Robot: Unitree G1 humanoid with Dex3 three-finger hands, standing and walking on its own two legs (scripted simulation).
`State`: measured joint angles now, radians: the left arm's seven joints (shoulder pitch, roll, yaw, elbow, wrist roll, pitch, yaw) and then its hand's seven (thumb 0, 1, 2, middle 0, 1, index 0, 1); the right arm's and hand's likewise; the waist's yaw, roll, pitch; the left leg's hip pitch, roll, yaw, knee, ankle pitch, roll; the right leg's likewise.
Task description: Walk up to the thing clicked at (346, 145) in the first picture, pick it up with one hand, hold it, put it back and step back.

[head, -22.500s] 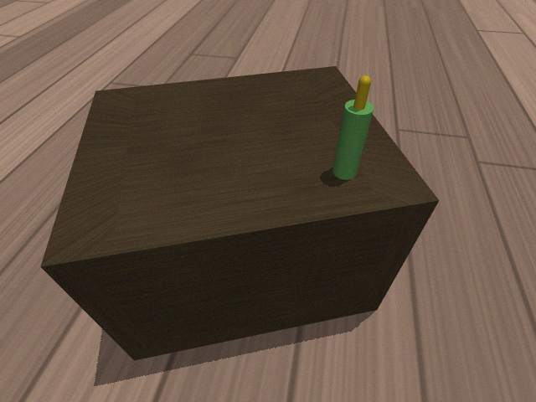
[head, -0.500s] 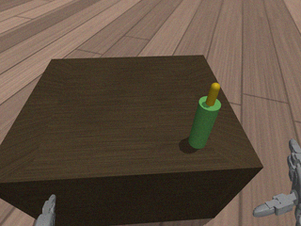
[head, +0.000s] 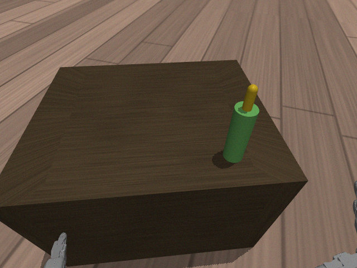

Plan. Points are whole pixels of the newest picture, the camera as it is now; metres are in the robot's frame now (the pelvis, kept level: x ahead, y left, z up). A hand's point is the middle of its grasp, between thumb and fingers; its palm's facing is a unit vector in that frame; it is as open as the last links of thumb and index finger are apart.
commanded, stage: home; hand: right
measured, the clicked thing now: (241, 125) +0.49 -0.19 +0.04
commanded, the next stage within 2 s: none
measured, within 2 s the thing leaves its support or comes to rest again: neither
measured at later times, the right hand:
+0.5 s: hand (275, 267) +0.16 -0.20 -0.06, palm faces +0.13 +0.97 -0.22, open 17.5 cm
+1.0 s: hand (264, 256) +0.18 -0.19 -0.09, palm faces +0.07 +0.96 -0.26, open 17.4 cm
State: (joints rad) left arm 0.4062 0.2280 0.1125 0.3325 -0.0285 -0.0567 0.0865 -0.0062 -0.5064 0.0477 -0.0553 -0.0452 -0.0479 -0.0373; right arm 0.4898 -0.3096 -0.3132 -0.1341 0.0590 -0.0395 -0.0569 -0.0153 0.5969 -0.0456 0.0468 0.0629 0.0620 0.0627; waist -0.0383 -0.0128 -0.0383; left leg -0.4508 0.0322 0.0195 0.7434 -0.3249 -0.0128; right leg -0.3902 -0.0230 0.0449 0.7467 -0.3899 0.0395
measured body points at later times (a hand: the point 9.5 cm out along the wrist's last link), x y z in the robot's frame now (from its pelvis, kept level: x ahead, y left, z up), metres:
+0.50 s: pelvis -0.01 -0.01 -0.01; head +0.02 -0.01 +0.44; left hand +0.16 +0.21 -0.06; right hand +0.14 -0.25 -0.04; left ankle +0.04 +0.13 -0.71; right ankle +0.00 -0.15 -0.71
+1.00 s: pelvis +0.01 -0.01 -0.02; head +0.05 -0.02 +0.43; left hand +0.16 +0.23 -0.10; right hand +0.18 -0.24 -0.07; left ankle +0.04 +0.13 -0.71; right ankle +0.00 -0.15 -0.71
